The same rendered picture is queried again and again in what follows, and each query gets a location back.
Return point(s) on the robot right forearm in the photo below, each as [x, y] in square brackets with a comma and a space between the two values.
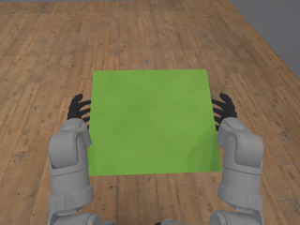
[242, 168]

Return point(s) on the robot right upper arm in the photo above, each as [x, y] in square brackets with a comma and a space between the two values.
[223, 217]

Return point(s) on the robot left forearm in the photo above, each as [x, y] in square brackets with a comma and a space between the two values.
[68, 163]

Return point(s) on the robot left hand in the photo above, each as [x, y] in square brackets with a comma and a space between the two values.
[74, 108]

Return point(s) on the robot right hand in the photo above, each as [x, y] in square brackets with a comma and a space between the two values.
[227, 107]

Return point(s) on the carton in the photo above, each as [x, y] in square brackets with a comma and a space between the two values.
[152, 121]

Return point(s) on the robot left upper arm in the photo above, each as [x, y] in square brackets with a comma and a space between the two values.
[80, 219]

